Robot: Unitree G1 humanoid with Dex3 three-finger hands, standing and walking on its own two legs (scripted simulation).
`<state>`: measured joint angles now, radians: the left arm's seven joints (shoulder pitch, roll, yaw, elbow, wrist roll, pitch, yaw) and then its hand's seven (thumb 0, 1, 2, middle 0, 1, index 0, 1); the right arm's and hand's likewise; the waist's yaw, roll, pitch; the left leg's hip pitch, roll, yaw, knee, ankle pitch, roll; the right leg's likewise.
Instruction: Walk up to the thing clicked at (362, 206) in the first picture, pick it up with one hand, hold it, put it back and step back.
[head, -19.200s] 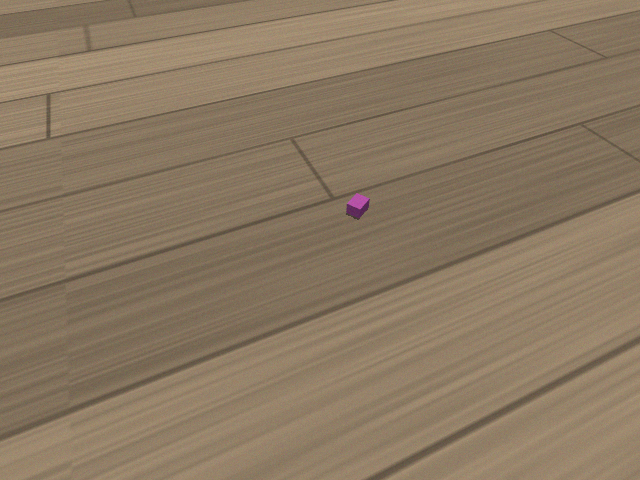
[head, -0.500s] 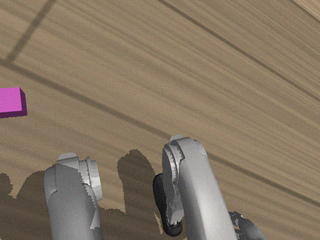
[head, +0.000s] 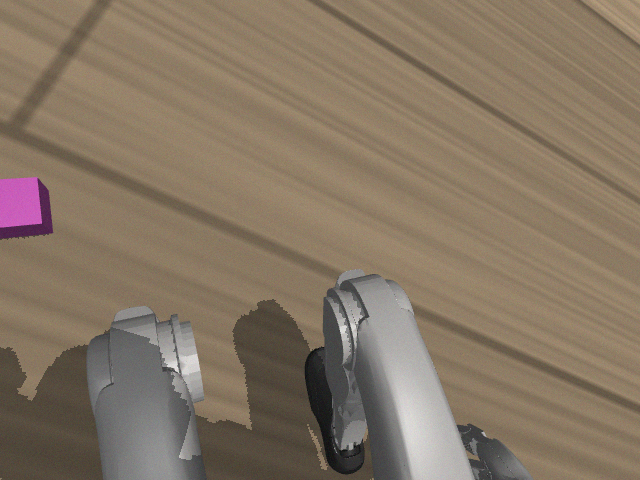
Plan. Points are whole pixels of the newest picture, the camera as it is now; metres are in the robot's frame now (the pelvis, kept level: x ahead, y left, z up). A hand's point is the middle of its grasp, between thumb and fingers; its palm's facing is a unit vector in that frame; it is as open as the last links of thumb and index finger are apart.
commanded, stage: rise first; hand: left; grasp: from above
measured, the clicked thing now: (9, 209) +0.47 +0.35 -0.29
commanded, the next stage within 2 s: approach in 0.98 s
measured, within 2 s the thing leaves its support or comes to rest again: neither
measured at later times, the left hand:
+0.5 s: hand out of the picture +0.43 +0.38 -0.16, palm faces -0.46 -0.09 -0.88, open 12.7 cm
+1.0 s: hand out of the picture +0.43 +0.39 -0.16, palm faces -0.46 -0.08 -0.88, open 13.1 cm
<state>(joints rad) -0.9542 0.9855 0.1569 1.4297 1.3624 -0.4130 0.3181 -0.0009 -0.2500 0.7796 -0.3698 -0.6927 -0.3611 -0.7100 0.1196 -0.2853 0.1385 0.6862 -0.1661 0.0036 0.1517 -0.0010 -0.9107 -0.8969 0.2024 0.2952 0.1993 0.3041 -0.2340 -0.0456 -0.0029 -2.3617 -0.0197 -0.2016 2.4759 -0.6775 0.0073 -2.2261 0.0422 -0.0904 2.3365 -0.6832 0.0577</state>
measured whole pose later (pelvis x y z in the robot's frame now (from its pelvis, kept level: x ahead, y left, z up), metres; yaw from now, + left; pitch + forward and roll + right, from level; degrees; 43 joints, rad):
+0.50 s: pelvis +0.00 +0.00 +0.00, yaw +0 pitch +32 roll -13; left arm -0.96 0.98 0.16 1.42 1.36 -0.41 0.31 0.00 -0.29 0.81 -0.34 -0.72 -0.33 -0.73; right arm 0.12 -0.28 0.14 0.69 -0.17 0.00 0.15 0.00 -0.91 -0.90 0.20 0.30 0.20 0.30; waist -0.23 -0.04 0.00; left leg -2.36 -0.02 -0.20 2.47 -0.68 0.00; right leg -2.23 0.04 -0.09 2.34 -0.69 0.06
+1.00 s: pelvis +0.00 +0.00 +0.00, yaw +0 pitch +31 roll -13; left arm -0.97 1.00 0.15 1.44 1.36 -0.41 0.30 0.00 -0.34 0.85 -0.31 -0.74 -0.29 -0.76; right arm 0.12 -0.28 0.15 0.68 -0.17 0.00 0.15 0.00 -0.91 -0.90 0.20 0.30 0.20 0.30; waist -0.24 -0.05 0.01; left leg -2.36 -0.02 -0.20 2.47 -0.67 0.01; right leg -2.22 0.04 -0.09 2.33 -0.68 0.06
